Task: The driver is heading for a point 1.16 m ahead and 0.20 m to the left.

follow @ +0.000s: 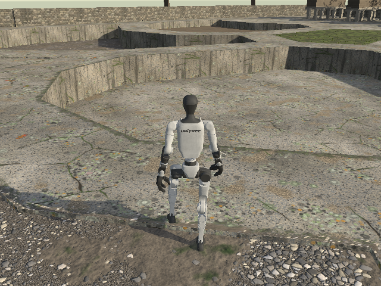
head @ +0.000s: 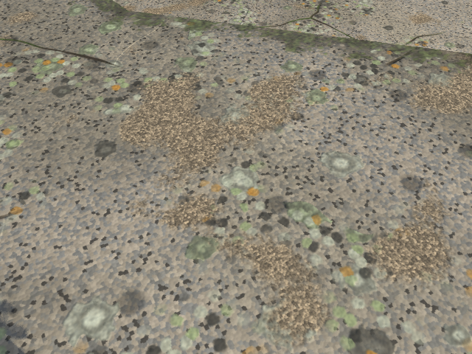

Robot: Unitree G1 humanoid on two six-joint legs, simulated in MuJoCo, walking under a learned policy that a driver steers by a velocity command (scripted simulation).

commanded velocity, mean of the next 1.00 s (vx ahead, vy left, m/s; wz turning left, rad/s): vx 0.19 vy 0.00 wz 0.27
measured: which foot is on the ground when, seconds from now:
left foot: up 0.00-0.16, down 0.18-1.00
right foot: down 0.00-0.20, up 0.22-0.68, down 0.70-1.00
